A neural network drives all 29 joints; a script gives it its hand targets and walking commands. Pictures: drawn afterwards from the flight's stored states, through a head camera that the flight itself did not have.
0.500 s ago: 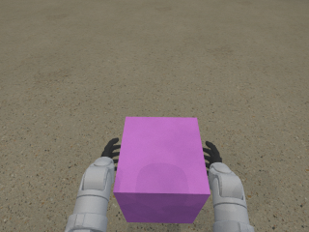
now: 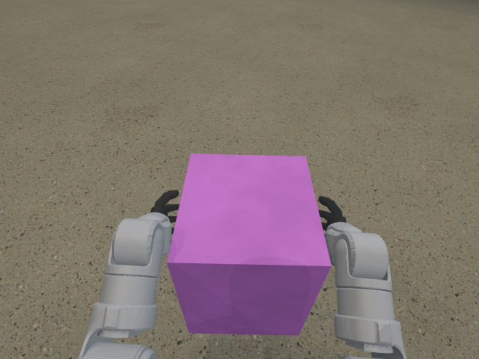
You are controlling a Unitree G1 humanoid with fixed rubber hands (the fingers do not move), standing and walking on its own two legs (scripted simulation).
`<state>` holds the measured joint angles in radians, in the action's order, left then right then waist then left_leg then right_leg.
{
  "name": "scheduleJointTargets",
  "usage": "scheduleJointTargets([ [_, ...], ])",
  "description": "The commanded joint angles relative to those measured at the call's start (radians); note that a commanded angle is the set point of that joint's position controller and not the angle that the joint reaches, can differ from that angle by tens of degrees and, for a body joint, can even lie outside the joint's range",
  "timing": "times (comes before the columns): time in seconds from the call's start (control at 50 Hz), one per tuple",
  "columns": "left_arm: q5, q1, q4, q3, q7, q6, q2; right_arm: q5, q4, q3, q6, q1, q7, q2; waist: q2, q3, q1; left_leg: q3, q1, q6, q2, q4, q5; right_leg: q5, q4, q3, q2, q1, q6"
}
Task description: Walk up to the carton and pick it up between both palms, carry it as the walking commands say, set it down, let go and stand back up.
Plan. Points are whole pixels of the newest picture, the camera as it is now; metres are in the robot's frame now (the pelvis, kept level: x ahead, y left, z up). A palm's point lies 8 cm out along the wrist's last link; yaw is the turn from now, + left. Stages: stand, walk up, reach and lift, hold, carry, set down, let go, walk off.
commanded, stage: carry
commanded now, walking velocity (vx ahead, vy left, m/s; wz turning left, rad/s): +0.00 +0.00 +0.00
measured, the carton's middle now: (246, 246) +0.30 +0.01 +0.04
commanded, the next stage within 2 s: none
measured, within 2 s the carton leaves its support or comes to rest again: neither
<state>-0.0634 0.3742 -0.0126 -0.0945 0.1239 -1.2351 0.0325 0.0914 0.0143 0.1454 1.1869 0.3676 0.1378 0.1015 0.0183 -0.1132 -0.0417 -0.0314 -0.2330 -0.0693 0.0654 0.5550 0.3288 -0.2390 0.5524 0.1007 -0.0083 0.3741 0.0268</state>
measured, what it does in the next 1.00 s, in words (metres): walks ahead: right foot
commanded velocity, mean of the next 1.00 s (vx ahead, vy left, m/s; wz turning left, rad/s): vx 0.00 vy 0.00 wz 0.00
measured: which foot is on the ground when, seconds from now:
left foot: down 0.00-1.00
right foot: down 0.00-0.84, up 0.86-0.96, down 0.98-1.00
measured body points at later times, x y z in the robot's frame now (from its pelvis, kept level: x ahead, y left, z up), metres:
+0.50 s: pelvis +0.08 +0.03 -0.01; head +0.12 +0.04 +0.44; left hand +0.36 +0.19 +0.05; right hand +0.38 -0.10 +0.05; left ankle -0.02 +0.07 -0.73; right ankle +0.07 -0.09 -0.73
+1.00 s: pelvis +0.21 +0.06 -0.04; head +0.21 +0.06 +0.40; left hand +0.48 +0.24 +0.04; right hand +0.51 -0.05 +0.03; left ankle -0.02 +0.06 -0.72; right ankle +0.21 -0.03 -0.73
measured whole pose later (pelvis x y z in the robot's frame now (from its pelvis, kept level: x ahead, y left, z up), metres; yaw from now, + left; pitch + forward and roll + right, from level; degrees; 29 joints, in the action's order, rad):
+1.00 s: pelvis +0.21 +0.06 -0.04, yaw +3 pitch +4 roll -7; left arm -0.13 0.19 0.33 -0.09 0.11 -1.24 0.14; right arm 0.07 -0.30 0.12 1.19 0.20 0.12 0.14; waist -0.14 -0.11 -0.04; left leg -0.12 -0.04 -0.03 -0.03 0.77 0.72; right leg -0.44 0.81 0.24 0.07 0.43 -0.05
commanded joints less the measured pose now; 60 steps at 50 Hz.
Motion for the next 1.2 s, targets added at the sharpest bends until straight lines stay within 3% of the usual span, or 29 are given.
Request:
scheduleJointTargets([
  [0.0, 0.538, 0.997, 0.34, 0.68, -0.245, 0.045, 1.039, -0.486, -0.278, -0.667, 0.007, 0.882, -0.237, 0.963, 0.076, -0.522, 0.042, 0.045, -0.066, 0.035, -0.116, 0.068, -0.254, 0.366, -0.098, -0.206, -0.206, -0.42, -0.091],
  [0.06, 0.459, 0.882, 0.25, 0.591, -0.245, 0.011, 1.011, -0.487, -0.195, -0.659, 0.055, 0.813, -0.238, 1.008, 0.152, -0.492, 0.045, 0.028, -0.157, 0.044, -0.077, -0.058, -0.019, 0.455, -0.075, -0.231, -0.28, -0.457, -0.16],
  [0.14, 0.411, 0.621, 0.265, 0.598, -0.258, -0.007, 1.115, -0.433, -0.186, -0.621, 0.067, 0.547, -0.273, 1.08, -0.007, -0.525, 0.047, 0.103, 0.027, 0.041, -0.15, -0.004, -0.6, 0.626, 0.078, -0.075, -0.177, -0.318, -0.1],
  [0.24, 0.431, 0.646, 0.384, 0.688, -0.254, 0.02, 1.126, -0.449, -0.361, -0.698, 0.029, 0.584, -0.277, 1.049, -0.18, -0.485, 0.045, 0.181, 0.245, 0.009, -0.253, 0.029, -1.321, 0.148, 0.042, 0.022, -0.045, -0.094, -0.046],
  [0.4, 0.402, 0.488, 0.534, 0.712, -0.244, 0.052, 1.091, -0.496, -0.492, -0.765, 0.022, 0.475, -0.287, 1.023, 0.079, -0.572, 0.028, 0.069, -0.227, 0.102, -0.146, 0.028, -0.637, 0.904, 0.132, -0.099, -0.18, -0.681, -0.194],
  [0.46, 0.378, 0.436, 0.569, 0.726, -0.243, 0.051, 1.064, -0.479, -0.513, -0.769, 0.01, 0.409, -0.294, 0.996, 0.01, -0.57, 0.048, 0.1, 0.017, 0.071, -0.168, -0.067, -0.746, 0.701, 0.129, -0.028, -0.154, -0.453, -0.129],
  [0.52, 0.392, 0.466, 0.6, 0.765, -0.243, 0.043, 1.059, -0.465, -0.464, -0.752, 0.007, 0.358, -0.294, 1.001, -0.266, -0.538, 0.053, 0.154, 0.444, 0.038, -0.271, 0.026, -1.52, -0.015, 0.148, 0.059, -0.019, -0.026, -0.057],
  [0.58, 0.403, 0.446, 0.588, 0.775, -0.255, 0.039, 1.048, -0.426, -0.502, -0.731, -0.003, 0.337, -0.283, 0.976, -0.201, -0.523, 0.055, 0.154, 0.509, 0.02, -0.269, 0.068, -1.673, -0.028, 0.102, 0.077, 0.041, 0.041, -0.064],
  [0.66, 0.386, 0.424, 0.515, 0.744, -0.287, 0.044, 1.057, -0.417, -0.484, -0.718, 0.006, 0.358, -0.285, 0.968, -0.058, -0.464, 0.031, 0.06, 0.099, 0.099, -0.21, 0.217, -1.483, 0.425, 0.029, 0.053, 0.002, -0.394, -0.097],
  [0.7, 0.365, 0.365, 0.472, 0.706, -0.283, 0.057, 1.049, -0.442, -0.503, -0.745, 0.002, 0.383, -0.294, 0.96, 0.147, -0.471, 0.01, -0.021, -0.365, 0.154, -0.148, 0.263, -0.88, 1.121, 0.171, -0.08, -0.144, -0.852, -0.201],
  [0.72, 0.363, 0.373, 0.456, 0.707, -0.279, 0.063, 1.056, -0.456, -0.502, -0.763, 0.006, 0.413, -0.299, 0.959, 0.217, -0.428, 0.015, -0.008, -0.528, 0.183, -0.128, 0.193, -0.527, 1.247, 0.214, -0.142, -0.211, -0.937, -0.232],
  [0.76, 0.35, 0.408, 0.497, 0.707, -0.273, 0.051, 1.069, -0.44, -0.421, -0.736, 0.012, 0.356, -0.306, 0.955, 0.123, -0.372, 0.046, -0.004, -0.474, 0.155, -0.104, -0.074, -0.215, 1.219, 0.257, -0.098, -0.237, -0.806, -0.197],
  [0.78, 0.333, 0.382, 0.481, 0.681, -0.272, 0.033, 1.07, -0.434, -0.408, -0.732, 0.015, 0.347, -0.306, 0.956, 0.03, -0.329, 0.065, -0.033, -0.235, 0.136, -0.086, -0.266, -0.414, 1.03, 0.306, 0.008, -0.167, -0.546, -0.131],
  [0.8, 0.344, 0.425, 0.579, 0.678, -0.269, 0.032, 1.044, -0.445, -0.407, -0.722, 0.009, 0.363, -0.308, 0.958, -0.225, -0.292, 0.084, 0.01, 0.154, 0.11, -0.147, -0.24, -1.01, 0.565, 0.444, 0.083, -0.079, -0.117, -0.061],
  [0.82, 0.361, 0.507, 0.56, 0.725, -0.266, 0.03, 1.055, -0.447, -0.374, -0.72, 0.001, 0.414, -0.307, 0.972, -0.482, -0.244, 0.071, 0.143, 0.534, 0.057, -0.274, -0.01, -1.772, -0.284, 0.544, 0.117, 0.016, 0.358, -0.012],
  [0.84, 0.394, 0.52, 0.548, 0.745, -0.268, 0.031, 1.042, -0.451, -0.376, -0.707, -0.009, 0.383, -0.305, 0.999, -0.49, -0.226, 0.061, 0.142, 0.65, 0.013, -0.304, 0.029, -2.029, -0.398, 0.585, 0.109, 0.033, 0.479, -0.03],
  [0.86, 0.41, 0.508, 0.577, 0.75, -0.275, 0.038, 1.03, -0.451, -0.4, -0.72, -0.008, 0.379, -0.3, 1.022, -0.313, -0.194, 0.057, 0.11, 0.634, 0.019, -0.279, 0.024, -2.081, -0.405, 0.493, 0.153, 0.067, 0.494, -0.048],
  [0.92, 0.37, 0.354, 0.516, 0.701, -0.269, 0.056, 0.996, -0.444, -0.484, -0.718, -0.002, 0.376, -0.279, 0.937, -0.061, -0.3, 0.047, -0.067, 0.472, 0.23, -0.132, 0.106, -2.131, -0.134, 0.182, 0.294, 0.227, 0.131, -0.061],
  [0.94, 0.342, 0.31, 0.476, 0.692, -0.272, 0.052, 1.003, -0.421, -0.44, -0.714, 0.007, 0.309, -0.279, 0.912, -0.046, -0.342, 0.023, -0.059, 0.227, 0.257, -0.152, 0.289, -2.05, 0.037, 0.081, 0.245, 0.197, -0.184, -0.084],
  [0.96, 0.334, 0.268, 0.434, 0.688, -0.28, 0.051, 1.002, -0.392, -0.449, -0.708, 0.001, 0.299, -0.278, 0.895, -0.014, -0.426, -0.04, -0.038, -0.08, 0.241, -0.154, 0.626, -1.654, 0.458, -0.065, 0.135, 0.059, -0.585, -0.152],
  [0.98, 0.326, 0.227, 0.369, 0.66, -0.279, 0.053, 0.994, -0.371, -0.456, -0.704, 0.001, 0.333, -0.279, 0.9, 0.317, -0.554, -0.065, -0.021, -0.569, 0.197, -0.014, 1.041, -0.139, 1.401, 0.092, -0.271, -0.306, -1.058, -0.363],
  [1.0, 0.332, 0.24, 0.335, 0.669, -0.267, 0.063, 0.997, -0.392, -0.415, -0.728, -0.005, 0.304, -0.28, 0.931, 0.291, -0.562, -0.016, 0.14, -0.661, 0.141, 0.028, 1.163, 0.401, 1.584, 0.122, -0.429, -0.43, -1.038, -0.423],
  [1.02, 0.302, 0.285, 0.345, 0.672, -0.254, 0.095, 1.016, -0.428, -0.46, -0.749, -0.025, 0.442, -0.3, 0.939, 0.309, -0.476, -0.026, 0.36, -0.667, 0.079, -0.025, 1.124, 0.498, 1.34, 0.153, -0.554, -0.45, -0.831, -0.428],
  [1.06, 0.334, 0.5, 0.53, 0.714, -0.234, 0.103, 1.092, -0.45, -0.471, -0.735, -0.044, 0.484, -0.318, 0.95, 0.006, -0.142, 0.003, 0.361, -0.579, -0.001, -0.164, 0.607, 0.607, 0.897, 0.138, -0.483, -0.345, -0.251, -0.277],
  [1.08, 0.359, 0.543, 0.579, 0.738, -0.24, 0.091, 1.102, -0.445, -0.428, -0.717, -0.04, 0.432, -0.321, 0.963, -0.113, -0.127, 0.013, 0.256, -0.479, 0.006, -0.191, 0.322, 0.474, 0.788, 0.106, -0.357, -0.301, -0.187, -0.228],
  [1.12, 0.214, 0.577, 0.242, 0.568, -0.266, 0.167, 0.979, -0.197, 0.061, -0.411, -0.145, 0.241, -0.314, 0.862, -0.223, -0.272, 0.073, 0.0, -0.054, 0.029, -0.093, -0.166, -0.188, 0.745, 0.396, -0.025, -0.185, -0.131, -0.152],
  [1.14, 0.135, 0.594, 0.027, 0.484, -0.271, 0.254, 0.916, -0.103, 0.23, -0.311, -0.243, 0.257, -0.314, 0.809, -0.455, -0.36, 0.038, 0.271, 0.205, 0.007, -0.262, -0.051, -1.159, -0.042, 0.549, 0.049, -0.062, 0.094, -0.071],
  [1.16, 0.183, 0.595, 0.125, 0.551, -0.273, 0.308, 0.951, -0.155, 0.086, -0.401, -0.303, 0.302, -0.315, 0.877, -0.479, -0.411, 0.031, 0.38, 0.37, -0.071, -0.315, 0.022, -1.655, -0.287, 0.57, -0.041, 0.021, 0.221, -0.028],
  [1.18, 0.386, 0.697, 0.545, 0.789, -0.279, 0.31, 1.063, -0.296, -0.364, -0.609, -0.307, 0.416, -0.297, 0.985, -0.402, -0.445, 0.053, 0.446, 0.341, -0.192, -0.356, 0.017, -1.583, -0.327, 0.578, -0.095, 0.044, 0.198, -0.024],
])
